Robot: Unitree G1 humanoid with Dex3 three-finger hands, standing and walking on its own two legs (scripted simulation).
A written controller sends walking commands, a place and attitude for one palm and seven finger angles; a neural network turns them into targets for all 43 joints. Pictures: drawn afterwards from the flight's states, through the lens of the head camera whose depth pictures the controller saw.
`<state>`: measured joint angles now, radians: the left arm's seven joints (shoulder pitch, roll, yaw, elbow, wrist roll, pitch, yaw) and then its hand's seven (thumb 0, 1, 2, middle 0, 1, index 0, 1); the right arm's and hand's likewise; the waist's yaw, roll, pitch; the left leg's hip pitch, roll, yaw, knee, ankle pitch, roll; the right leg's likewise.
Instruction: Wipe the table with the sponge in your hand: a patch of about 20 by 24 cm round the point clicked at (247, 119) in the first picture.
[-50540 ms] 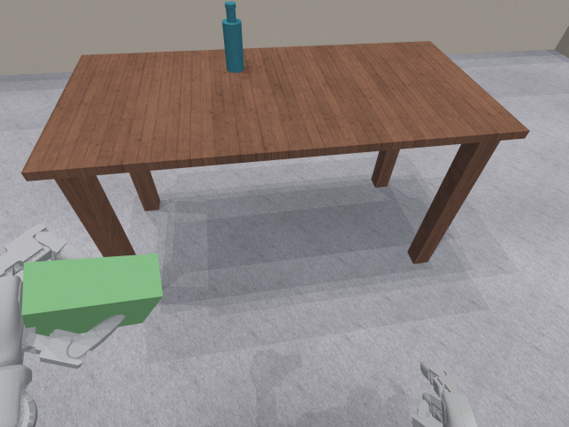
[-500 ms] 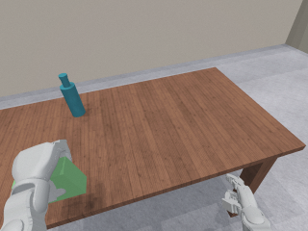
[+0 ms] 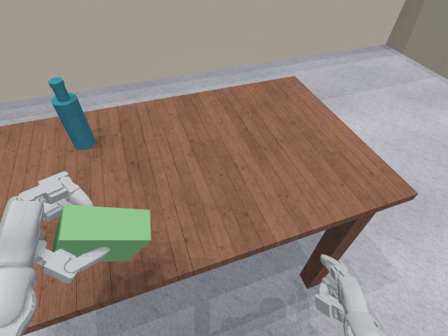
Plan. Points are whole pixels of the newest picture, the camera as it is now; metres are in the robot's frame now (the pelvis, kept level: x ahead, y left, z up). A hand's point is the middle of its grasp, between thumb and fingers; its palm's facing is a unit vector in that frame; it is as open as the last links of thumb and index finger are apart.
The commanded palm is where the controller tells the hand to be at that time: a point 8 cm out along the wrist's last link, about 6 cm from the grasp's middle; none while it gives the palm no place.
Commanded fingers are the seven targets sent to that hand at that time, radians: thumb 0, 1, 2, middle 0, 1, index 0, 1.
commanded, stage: step back with the hand held close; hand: left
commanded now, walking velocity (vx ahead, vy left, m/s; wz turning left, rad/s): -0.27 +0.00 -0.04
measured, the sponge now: (113, 236) +0.23 +0.20 +0.10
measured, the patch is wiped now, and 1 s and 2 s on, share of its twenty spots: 1.00 1.00 1.00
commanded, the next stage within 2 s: stop stepping back and stand still in 1.20 s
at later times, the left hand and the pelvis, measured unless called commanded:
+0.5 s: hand (9, 275) +0.15 +0.28 +0.15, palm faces +0.40 -0.82 -0.41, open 9.1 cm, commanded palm +0.09 +0.31 +0.18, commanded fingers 0.00 0.10 1.30 -1.20 -1.60 -1.20 -1.60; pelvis -0.06 +0.03 -0.02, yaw +2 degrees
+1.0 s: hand out of the picture +0.07 +0.28 +0.17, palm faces +0.50 -0.80 -0.33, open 9.1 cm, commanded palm +0.02 +0.30 +0.18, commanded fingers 0.00 0.10 1.30 -1.20 -1.60 -1.20 -1.60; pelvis -0.14 +0.02 -0.03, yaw +0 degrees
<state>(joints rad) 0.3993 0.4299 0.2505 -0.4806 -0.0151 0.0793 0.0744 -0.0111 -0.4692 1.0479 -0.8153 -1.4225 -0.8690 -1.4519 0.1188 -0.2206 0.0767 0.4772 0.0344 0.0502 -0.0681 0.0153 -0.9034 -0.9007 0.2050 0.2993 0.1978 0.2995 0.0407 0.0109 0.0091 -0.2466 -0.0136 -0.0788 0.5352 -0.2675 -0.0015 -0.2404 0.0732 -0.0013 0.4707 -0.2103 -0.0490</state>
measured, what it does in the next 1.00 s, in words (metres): walks backwards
